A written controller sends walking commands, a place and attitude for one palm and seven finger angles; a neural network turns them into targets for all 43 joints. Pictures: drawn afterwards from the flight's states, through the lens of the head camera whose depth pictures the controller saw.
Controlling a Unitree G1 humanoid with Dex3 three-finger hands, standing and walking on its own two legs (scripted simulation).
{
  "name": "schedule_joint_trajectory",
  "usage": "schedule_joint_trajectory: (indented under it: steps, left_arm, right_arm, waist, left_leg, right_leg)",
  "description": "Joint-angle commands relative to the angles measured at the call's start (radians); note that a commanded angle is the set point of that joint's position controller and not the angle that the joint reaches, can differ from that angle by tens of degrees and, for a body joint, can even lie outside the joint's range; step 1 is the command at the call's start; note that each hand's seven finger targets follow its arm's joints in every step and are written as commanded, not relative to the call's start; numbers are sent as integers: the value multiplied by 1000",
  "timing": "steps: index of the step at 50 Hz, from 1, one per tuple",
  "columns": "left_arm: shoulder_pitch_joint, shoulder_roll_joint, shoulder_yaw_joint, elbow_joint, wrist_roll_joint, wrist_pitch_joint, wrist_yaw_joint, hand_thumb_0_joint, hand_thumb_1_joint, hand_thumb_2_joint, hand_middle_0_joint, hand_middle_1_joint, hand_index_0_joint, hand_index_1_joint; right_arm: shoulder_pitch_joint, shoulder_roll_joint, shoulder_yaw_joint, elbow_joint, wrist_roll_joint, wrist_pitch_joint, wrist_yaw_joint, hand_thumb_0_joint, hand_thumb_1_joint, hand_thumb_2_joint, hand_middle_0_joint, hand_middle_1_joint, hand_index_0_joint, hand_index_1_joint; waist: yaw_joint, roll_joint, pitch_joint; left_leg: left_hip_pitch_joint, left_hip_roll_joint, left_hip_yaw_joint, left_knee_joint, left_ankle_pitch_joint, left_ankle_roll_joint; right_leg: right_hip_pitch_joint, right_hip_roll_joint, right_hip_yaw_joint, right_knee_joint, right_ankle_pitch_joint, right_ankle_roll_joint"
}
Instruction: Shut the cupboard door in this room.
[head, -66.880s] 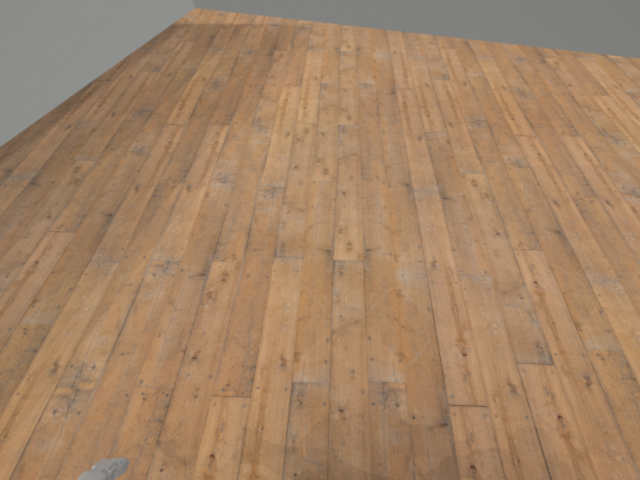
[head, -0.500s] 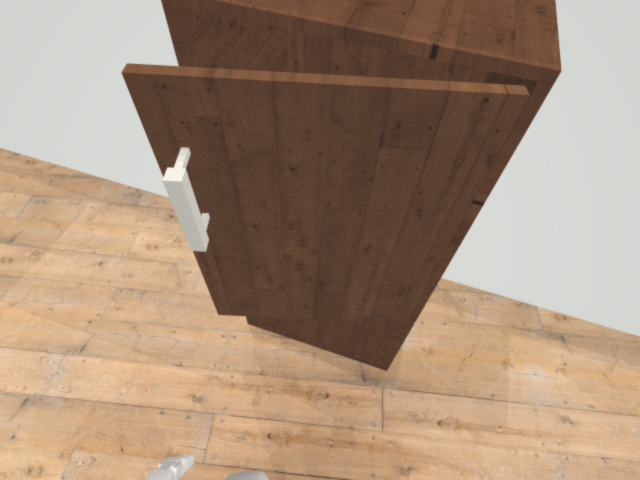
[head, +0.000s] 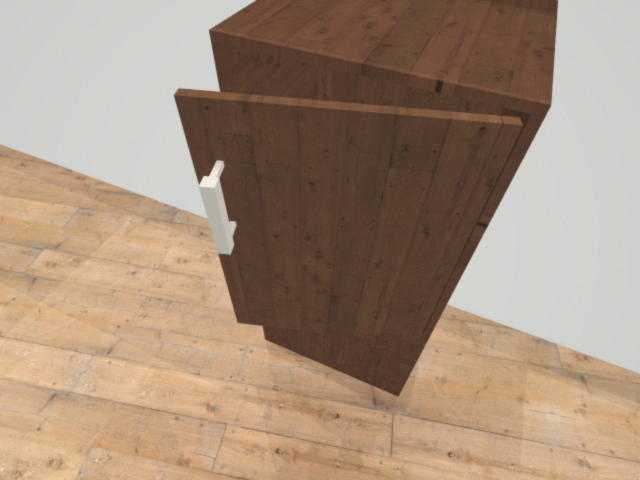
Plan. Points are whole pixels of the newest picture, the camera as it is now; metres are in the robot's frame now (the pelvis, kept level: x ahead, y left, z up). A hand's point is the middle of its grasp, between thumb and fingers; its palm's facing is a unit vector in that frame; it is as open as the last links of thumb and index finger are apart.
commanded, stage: come to a stop and stand still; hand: left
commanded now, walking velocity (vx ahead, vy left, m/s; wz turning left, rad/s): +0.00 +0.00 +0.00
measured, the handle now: (222, 208) +0.47 +0.20 +0.05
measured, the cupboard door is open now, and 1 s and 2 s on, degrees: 17 17 17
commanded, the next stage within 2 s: none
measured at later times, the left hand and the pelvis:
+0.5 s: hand out of the picture -0.06 +0.22 -0.17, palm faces +0.03 -0.97 -0.23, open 7.4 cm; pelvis -0.08 +0.04 +0.00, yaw +0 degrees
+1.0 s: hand out of the picture -0.27 +0.20 -0.21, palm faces +0.23 -0.96 -0.18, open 7.4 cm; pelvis -0.18 +0.05 -0.03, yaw +4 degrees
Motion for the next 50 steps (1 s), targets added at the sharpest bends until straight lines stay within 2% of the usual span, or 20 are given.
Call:
schedule_joint_trajectory:
  steps: [1,2,3,6,8,10,13,19,28,36,39,42,43,44,45,46,47,48,49,50]
  left_arm:
    - [89,172,15,-3,14,-85,43,0,900,900,-200,-300,-200,-300]
    - [75,175,21,-34,8,-85,39,0,900,900,-200,-300,-200,-300]
    - [60,145,13,-38,4,-77,36,0,900,900,-200,-300,-200,-300]
    - [26,118,6,-46,6,-51,22,0,900,900,-200,-300,-200,-300]
    - [22,114,2,-50,5,-41,14,0,900,900,-200,-300,-200,-300]
    - [26,121,5,-60,9,-33,9,0,900,900,-200,-300,-200,-300]
    - [63,117,12,-69,11,-24,8,0,900,900,-200,-300,-200,-300]
    - [73,108,19,-86,7,-26,6,0,900,900,-200,-300,-200,-300]
    - [101,92,26,-76,9,-25,3,0,900,900,-200,-300,-200,-300]
    - [167,73,39,-56,17,-5,-1,0,900,900,-200,-300,-200,-300]
    - [243,55,53,-46,19,17,-1,0,900,900,-200,-300,-200,-300]
    - [455,6,67,-10,17,38,5,0,900,900,-200,-300,-200,-300]
    - [497,-5,67,-6,20,38,7,0,900,900,-200,-300,-200,-300]
    - [535,-2,66,-7,25,27,10,0,900,900,-200,-300,-200,-300]
    - [526,24,56,-19,31,13,15,0,900,900,-200,-300,-200,-300]
    - [336,83,42,-82,28,2,26,0,900,900,-200,-300,-200,-300]
    - [75,135,61,-164,22,-5,34,0,900,900,-200,-300,-200,-300]
    - [-113,134,61,-204,26,-26,39,0,900,900,-200,-300,-200,-300]
    - [-169,123,60,-222,32,-38,41,0,900,900,-200,-300,-200,-300]
    - [-138,126,67,-205,36,-42,41,0,900,900,-200,-300,-200,-300]
  right_arm:
    - [54,-117,-1,-105,0,-60,6,0,-900,-900,200,300,200,300]
    - [153,-94,-6,-93,-4,-67,5,0,-900,-900,200,300,200,300]
    - [168,-95,-5,-88,-2,-69,-1,0,-900,-900,200,300,200,300]
    - [146,-100,2,-105,-3,-61,-5,0,-900,-900,200,300,200,300]
    - [148,-109,4,-114,-5,-54,2,0,-900,-900,200,300,200,300]
    - [168,-125,-2,-120,-12,-46,8,0,-900,-900,200,300,200,300]
    - [193,-124,-6,-119,-18,-41,10,0,-900,-900,200,300,200,300]
    - [237,-112,-6,-102,-20,-39,10,0,-900,-900,200,300,200,300]
    - [239,-96,-14,-80,-17,-29,7,0,-900,-900,200,300,200,300]
    - [195,-102,-28,-86,-17,-9,3,0,-900,-900,200,300,200,300]
    - [132,-120,-41,-112,-19,5,5,0,-900,-900,200,300,200,300]
    - [-49,-167,-55,-177,-22,9,8,0,-900,-900,200,300,200,300]
    - [-103,-174,-57,-200,-23,9,9,0,-900,-900,200,300,200,300]
    - [-119,-153,-51,-208,-22,11,10,0,-900,-900,200,300,200,300]
    - [-90,-86,-45,-216,-13,26,13,0,-900,-900,200,300,200,300]
    - [-9,-25,-50,-231,-10,48,10,0,-900,-900,200,300,200,300]
    - [112,-86,-68,-211,-23,71,21,0,-900,-900,200,300,200,300]
    - [240,-76,-71,-157,-25,60,31,0,-900,-900,200,300,200,300]
    - [336,-83,-68,-127,-29,43,36,0,-900,-900,200,300,200,300]
    - [359,-69,-59,-121,-24,27,37,0,-900,-900,200,300,200,300]
  waist:
    - [-65,101,-66]
    - [-77,91,-187]
    - [-69,98,-228]
    - [-46,36,-46]
    - [-42,6,56]
    - [-46,38,111]
    - [-32,37,69]
    - [-39,5,22]
    - [-47,3,9]
    - [-37,17,8]
    - [-5,76,-7]
    - [108,193,-37]
    - [130,169,19]
    - [151,58,79]
    - [131,-204,136]
    - [6,-363,167]
    - [-121,-290,76]
    - [-210,-263,42]
    - [-241,-219,3]
    - [-221,-198,-17]
  left_leg:
    - [-13,64,-44,84,208,-5]
    - [9,72,-48,55,189,9]
    - [29,89,-62,52,278,14]
    - [-70,104,-98,-17,155,37]
    - [-157,87,-118,-80,-61,41]
    - [-232,78,-141,-140,-264,42]
    - [-287,77,-160,-166,-351,52]
    - [-254,69,-167,-147,-316,55]
    - [-232,47,-153,-105,-327,46]
    - [-268,28,-142,-85,-393,39]
    - [-402,46,-146,-111,-450,49]
    - [-690,150,-211,-236,-517,95]
    - [-760,147,-202,-203,-534,89]
    - [-762,95,-168,-56,-514,62]
    - [-646,-54,-55,258,-457,8]
    - [-464,-126,-39,723,-210,-22]
    - [-289,-93,-160,995,-78,-10]
    - [-177,-53,-148,1074,-38,-4]
    - [-101,-49,-86,1011,-17,-2]
    - [-63,-44,-31,805,-86,7]
  right_leg:
    - [0,-189,176,-40,776,-24]
    - [67,-172,148,27,690,-43]
    - [77,-145,117,41,551,-40]
    - [-31,-94,98,-27,138,-26]
    - [-86,-83,115,-74,-78,-23]
    - [-131,-68,116,-80,-206,-24]
    - [-87,-56,100,-51,-222,-19]
    - [-123,-52,122,-49,-232,-23]
    - [-183,-46,165,-60,-276,-27]
    - [-209,-3,140,5,-296,-21]
    - [-124,35,90,183,-257,-20]
    - [162,88,-33,504,-123,-8]
    - [188,69,-24,458,-147,-18]
    - [160,27,62,257,-230,-42]
    - [-88,-89,322,-142,-572,-100]
    - [-466,-315,683,-448,-784,-185]
    - [-711,-330,750,-500,-786,-186]
    - [-792,-282,620,-464,-741,-142]
    - [-754,-196,441,-389,-582,-93]
    - [-641,-148,335,-321,-460,-77]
